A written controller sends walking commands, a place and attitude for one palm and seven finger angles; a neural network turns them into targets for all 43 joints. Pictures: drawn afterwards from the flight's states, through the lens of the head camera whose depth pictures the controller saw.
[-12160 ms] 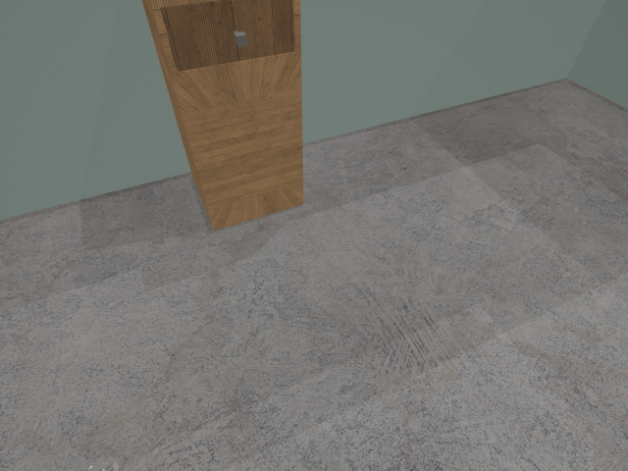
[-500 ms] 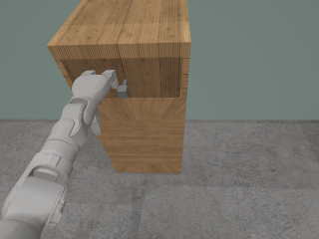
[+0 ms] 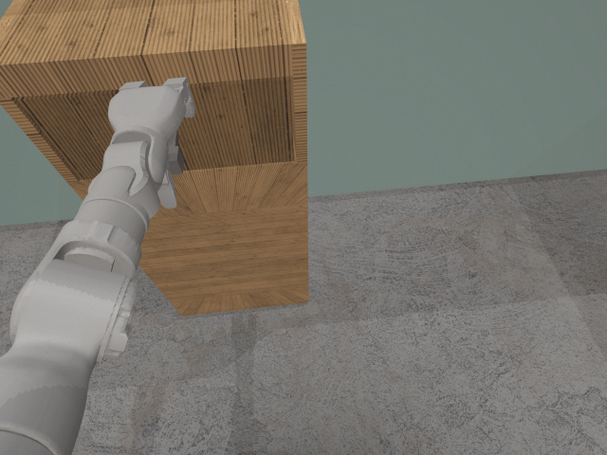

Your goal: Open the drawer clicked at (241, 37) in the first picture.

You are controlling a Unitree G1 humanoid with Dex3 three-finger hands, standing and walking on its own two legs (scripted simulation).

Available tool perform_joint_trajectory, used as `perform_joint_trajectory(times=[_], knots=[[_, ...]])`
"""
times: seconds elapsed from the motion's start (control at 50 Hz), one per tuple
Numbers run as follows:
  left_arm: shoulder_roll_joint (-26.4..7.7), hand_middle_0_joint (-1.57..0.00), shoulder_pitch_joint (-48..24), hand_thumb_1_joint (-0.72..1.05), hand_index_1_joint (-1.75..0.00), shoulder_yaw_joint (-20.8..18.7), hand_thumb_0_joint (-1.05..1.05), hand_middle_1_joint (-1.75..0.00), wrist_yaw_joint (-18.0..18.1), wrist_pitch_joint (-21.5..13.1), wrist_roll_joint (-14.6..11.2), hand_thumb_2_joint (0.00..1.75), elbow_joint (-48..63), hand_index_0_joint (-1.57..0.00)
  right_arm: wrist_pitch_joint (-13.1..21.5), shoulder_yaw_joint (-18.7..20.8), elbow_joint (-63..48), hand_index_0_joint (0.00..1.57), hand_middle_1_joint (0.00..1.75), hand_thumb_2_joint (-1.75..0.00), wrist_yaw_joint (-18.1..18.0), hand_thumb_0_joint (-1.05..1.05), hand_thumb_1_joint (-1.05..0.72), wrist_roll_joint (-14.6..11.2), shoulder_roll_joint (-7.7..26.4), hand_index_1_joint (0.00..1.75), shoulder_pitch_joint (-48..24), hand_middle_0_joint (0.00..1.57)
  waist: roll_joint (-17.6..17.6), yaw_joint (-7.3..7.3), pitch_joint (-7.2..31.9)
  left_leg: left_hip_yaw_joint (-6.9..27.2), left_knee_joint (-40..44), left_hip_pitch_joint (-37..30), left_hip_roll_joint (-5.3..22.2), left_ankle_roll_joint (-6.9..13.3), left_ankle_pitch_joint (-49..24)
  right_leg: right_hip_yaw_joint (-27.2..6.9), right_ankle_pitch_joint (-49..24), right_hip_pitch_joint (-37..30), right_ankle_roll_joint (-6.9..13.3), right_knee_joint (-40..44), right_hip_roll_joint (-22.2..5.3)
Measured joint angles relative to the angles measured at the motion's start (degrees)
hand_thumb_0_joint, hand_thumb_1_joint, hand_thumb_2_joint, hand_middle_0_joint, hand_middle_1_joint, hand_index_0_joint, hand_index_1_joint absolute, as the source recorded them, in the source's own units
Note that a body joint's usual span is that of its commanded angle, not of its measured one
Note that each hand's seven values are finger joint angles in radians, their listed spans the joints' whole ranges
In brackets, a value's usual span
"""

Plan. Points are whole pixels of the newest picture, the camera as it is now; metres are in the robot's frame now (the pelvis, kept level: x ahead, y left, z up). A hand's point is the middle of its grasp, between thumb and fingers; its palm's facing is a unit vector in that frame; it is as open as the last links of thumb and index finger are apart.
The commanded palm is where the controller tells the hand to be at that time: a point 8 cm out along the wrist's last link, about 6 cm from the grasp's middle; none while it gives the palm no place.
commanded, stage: move the hooked fingers above the handle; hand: left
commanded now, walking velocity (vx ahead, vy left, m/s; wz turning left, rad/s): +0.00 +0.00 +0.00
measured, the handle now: (172, 152) +0.57 +0.16 +0.04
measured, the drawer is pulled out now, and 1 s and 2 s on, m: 0.00 0.00 0.00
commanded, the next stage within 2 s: lower the fingers behind the handle in 1.92 s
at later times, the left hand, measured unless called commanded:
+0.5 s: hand (150, 147) +0.53 +0.17 +0.09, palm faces -0.07 -0.01 -1.00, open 13.7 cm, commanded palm +0.52 +0.17 +0.15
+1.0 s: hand (147, 145) +0.53 +0.17 +0.10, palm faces -0.05 -0.03 -1.00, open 13.6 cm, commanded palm +0.53 +0.16 +0.16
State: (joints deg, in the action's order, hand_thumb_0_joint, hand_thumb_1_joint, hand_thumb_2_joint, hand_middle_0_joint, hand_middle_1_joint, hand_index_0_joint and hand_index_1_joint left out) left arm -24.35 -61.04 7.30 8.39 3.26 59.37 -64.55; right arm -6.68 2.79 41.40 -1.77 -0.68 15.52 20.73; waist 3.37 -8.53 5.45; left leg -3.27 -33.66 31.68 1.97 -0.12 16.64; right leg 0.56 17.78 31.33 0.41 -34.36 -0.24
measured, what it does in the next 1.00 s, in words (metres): stands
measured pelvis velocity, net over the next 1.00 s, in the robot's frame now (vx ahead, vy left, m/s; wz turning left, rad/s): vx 0.00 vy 0.02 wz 0.01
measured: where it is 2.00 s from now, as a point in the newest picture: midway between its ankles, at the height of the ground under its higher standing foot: outside the picture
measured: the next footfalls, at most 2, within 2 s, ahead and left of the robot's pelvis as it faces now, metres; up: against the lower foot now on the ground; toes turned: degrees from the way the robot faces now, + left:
none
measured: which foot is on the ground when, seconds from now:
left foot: down 0.00-1.00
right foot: down 0.00-1.00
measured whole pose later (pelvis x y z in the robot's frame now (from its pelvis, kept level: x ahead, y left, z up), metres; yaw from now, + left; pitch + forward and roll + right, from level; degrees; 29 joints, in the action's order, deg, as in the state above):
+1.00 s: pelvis +0.00 +0.02 -0.01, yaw +1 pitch +17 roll -1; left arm -25.2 -65.1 8.6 9.4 3.4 59.5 -68.5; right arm -4.8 2.7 42.1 -0.6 0.1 14.3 22.2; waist 3.2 -9.2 6.8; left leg -2.4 -37.8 37.0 1.5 1.0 18.2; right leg 1.2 18.1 35.0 -0.7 -35.7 -0.7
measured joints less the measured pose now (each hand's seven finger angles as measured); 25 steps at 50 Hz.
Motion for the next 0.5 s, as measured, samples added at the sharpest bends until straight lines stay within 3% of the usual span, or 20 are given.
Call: perform_joint_trajectory(times=[0.08,0.24,0.4,0.5], knots=[[-0.7,-0.33,-0.9,-0.48,-1.2,-2.1,0.0,-1.21,0.6,-1.0,0.8,0.3,-0.5,-0.33,0.4,0.3,0.0,0.21,0.3,-0.9,-0.1,0.0,-0.91,0.4,0.0,0.3,1.9,0.2,0.1,-0.55,0.6,-0.5,-0.6,1.4,0.3,0.1,0.3,-0.5,-0.1,1.5,-0.1,-0.2,0.2],[-0.3,-0.35,-2.2,-0.48,-1.23,-2.3,0.0,-1.24,2.7,-0.2,1.8,0.3,-2.7,-0.35,0.3,-0.3,0.5,0.21,0.3,-0.9,0.1,0.0,-0.91,0.1,-0.1,0.3,2.6,0.2,0.0,-1.01,1.2,-0.7,-1.3,2.7,0.4,0.3,0.4,-0.7,-0.3,2.6,-0.3,-0.5,0.3],[-1.7,-0.34,-3.1,-0.48,-1.23,-3.2,0.0,-1.22,2.2,0.9,2.6,0.3,-4.8,-0.34,1.0,-0.7,-1.5,0.21,0.3,-0.9,-0.4,0.0,-0.91,-0.1,-0.3,0.3,0.9,0.2,0.1,-1.82,1.2,-1.2,-2.0,3.7,0.4,0.6,0.3,-1.3,-0.8,3.7,-0.6,-0.9,0.4],[-3.2,-0.33,-3.2,-0.48,-1.21,-2.2,0.0,-1.21,0.8,0.4,1.9,0.3,-5.1,-0.33,1.9,-0.8,-2.0,0.21,0.3,-0.9,-0.7,0.0,-0.91,-0.2,-0.4,0.3,0.7,0.2,-0.1,-1.57,0.6,-0.9,-2.5,4.5,0.3,0.8,0.3,-1.0,-0.7,4.2,-0.8,-1.2,0.2]])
